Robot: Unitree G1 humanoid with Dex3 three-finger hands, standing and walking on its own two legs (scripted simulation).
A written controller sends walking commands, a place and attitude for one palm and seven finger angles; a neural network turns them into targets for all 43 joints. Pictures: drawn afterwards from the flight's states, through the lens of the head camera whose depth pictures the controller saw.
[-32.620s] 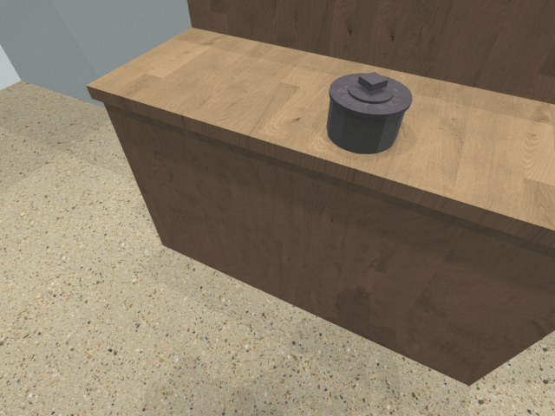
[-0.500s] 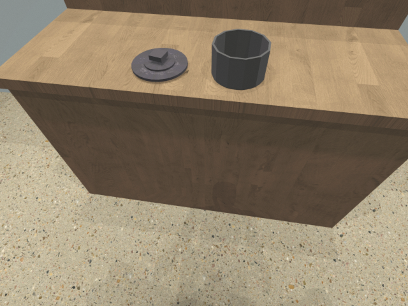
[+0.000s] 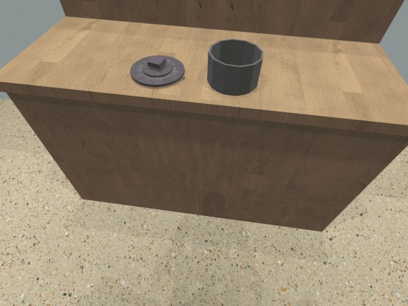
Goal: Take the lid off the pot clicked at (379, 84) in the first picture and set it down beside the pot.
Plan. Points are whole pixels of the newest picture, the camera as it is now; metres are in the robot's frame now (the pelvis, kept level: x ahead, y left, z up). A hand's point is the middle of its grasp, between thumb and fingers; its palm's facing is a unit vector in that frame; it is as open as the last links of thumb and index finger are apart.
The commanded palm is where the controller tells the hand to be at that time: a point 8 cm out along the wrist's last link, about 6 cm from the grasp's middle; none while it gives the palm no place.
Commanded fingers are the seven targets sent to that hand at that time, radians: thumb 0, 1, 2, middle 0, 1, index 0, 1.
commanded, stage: let the arm hang, fingers relaxed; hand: left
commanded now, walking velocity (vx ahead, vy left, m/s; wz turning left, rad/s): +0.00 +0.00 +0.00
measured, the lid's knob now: (156, 62) +0.78 +0.18 +0.06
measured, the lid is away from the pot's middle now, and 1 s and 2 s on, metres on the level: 0.24 0.24 0.24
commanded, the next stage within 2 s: look to check the result in 0.92 s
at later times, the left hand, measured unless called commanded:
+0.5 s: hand out of the picture -0.01 +0.17 -0.18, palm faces +0.03 -0.98 -0.17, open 7.3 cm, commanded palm none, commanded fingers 0.00 0.90 0.90 -0.20 -0.30 -0.20 -0.30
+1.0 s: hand out of the picture +0.00 +0.17 -0.18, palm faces +0.04 -0.98 -0.19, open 7.3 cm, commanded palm none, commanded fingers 0.00 0.90 0.90 -0.20 -0.30 -0.20 -0.30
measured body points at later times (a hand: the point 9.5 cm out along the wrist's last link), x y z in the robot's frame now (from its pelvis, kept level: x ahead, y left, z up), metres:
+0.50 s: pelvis -0.01 +0.01 +0.00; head +0.02 +0.01 +0.45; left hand -0.01 +0.22 -0.16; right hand -0.02 -0.20 -0.16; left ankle -0.03 +0.11 -0.74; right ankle -0.02 -0.12 -0.74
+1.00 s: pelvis +0.00 +0.01 +0.00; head +0.02 +0.01 +0.45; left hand +0.00 +0.22 -0.16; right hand -0.02 -0.20 -0.16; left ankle -0.03 +0.11 -0.74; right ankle -0.02 -0.12 -0.74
